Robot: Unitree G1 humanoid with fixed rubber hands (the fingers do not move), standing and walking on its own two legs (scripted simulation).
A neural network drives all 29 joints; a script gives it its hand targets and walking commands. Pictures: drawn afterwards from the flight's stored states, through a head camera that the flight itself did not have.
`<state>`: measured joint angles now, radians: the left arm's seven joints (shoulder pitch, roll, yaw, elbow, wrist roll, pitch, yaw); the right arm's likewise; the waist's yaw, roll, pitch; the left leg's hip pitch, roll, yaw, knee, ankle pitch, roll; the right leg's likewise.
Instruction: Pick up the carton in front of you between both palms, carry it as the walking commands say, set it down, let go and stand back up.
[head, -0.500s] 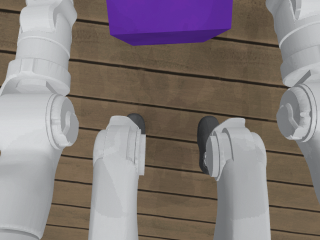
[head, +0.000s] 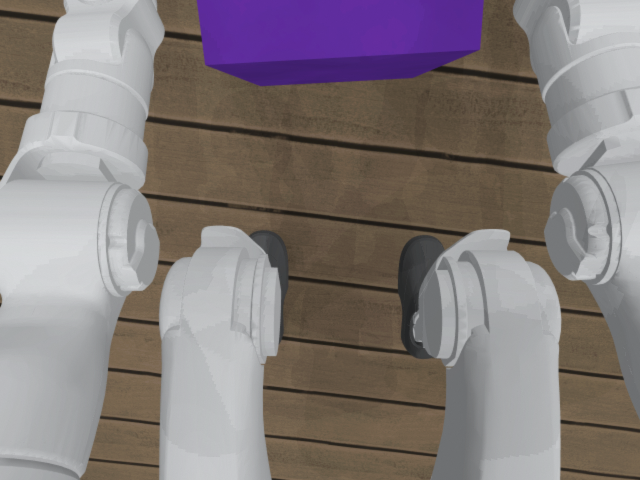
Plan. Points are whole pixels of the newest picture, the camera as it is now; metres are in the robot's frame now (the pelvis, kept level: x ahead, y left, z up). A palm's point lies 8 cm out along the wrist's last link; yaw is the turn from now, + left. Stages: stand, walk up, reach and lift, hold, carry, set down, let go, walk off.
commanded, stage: reach and lift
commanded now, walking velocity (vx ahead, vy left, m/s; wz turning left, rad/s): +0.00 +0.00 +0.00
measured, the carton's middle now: out of the picture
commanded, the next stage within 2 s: none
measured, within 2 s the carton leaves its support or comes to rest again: leaves its support in 0.54 s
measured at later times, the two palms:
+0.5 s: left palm out of the picture +0.55 +0.18 -0.17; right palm out of the picture +0.57 -0.13 -0.17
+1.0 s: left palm out of the picture +0.50 +0.17 +0.04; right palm out of the picture +0.51 -0.13 +0.04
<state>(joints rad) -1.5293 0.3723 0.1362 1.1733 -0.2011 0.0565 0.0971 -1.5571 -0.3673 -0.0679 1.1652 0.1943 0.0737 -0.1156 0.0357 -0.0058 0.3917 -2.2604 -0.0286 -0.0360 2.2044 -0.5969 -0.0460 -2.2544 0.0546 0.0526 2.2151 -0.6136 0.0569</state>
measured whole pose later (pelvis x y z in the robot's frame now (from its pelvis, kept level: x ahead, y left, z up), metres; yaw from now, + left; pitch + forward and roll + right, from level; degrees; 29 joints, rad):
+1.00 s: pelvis -0.02 +0.00 +0.10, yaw +0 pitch +44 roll +0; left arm -1.19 0.06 0.53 0.79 0.26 0.38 0.04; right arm -1.22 -0.04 -0.52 0.82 -0.26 0.36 -0.06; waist 0.02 -0.02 -0.11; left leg -2.10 -0.10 -0.10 1.81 -0.47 -0.08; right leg -2.10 0.13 0.10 1.82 -0.49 0.08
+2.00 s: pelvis +0.08 +0.00 +0.35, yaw +0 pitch +18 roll +0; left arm -0.43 -0.12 0.34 0.56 0.21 0.36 0.03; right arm -0.43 0.14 -0.34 0.56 -0.21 0.35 -0.05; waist 0.01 -0.01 -0.18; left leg -0.83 -0.06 -0.14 0.87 -0.36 -0.04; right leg -0.82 0.07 0.14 0.87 -0.37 0.03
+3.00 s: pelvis +0.09 +0.00 +0.41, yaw +0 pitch -4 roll +0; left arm -0.28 -0.16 0.25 0.32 0.29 0.66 0.00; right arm -0.28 0.16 -0.25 0.32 -0.28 0.65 0.00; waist 0.00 0.00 -0.01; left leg -0.13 -0.03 -0.14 0.39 -0.20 -0.02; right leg -0.12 0.04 0.15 0.40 -0.21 0.02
